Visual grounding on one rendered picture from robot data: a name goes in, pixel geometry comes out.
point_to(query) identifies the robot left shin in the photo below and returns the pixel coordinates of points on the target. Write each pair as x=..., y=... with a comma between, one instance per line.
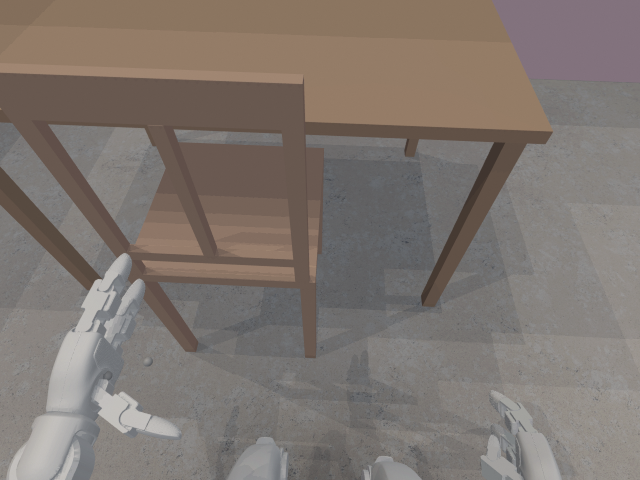
x=265, y=440

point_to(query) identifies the table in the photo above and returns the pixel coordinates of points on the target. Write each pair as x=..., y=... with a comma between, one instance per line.
x=409, y=69

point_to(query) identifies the left robot forearm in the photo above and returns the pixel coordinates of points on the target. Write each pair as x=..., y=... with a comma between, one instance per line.
x=60, y=448

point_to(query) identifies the robot left thigh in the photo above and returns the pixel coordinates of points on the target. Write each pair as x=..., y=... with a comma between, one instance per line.
x=261, y=462

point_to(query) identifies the robot left hand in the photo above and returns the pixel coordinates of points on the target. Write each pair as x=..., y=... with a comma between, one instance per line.
x=93, y=347

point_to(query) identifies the robot right hand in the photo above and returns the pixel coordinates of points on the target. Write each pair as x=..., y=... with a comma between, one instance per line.
x=528, y=456

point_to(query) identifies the chair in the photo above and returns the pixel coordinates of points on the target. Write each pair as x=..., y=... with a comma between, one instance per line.
x=223, y=214

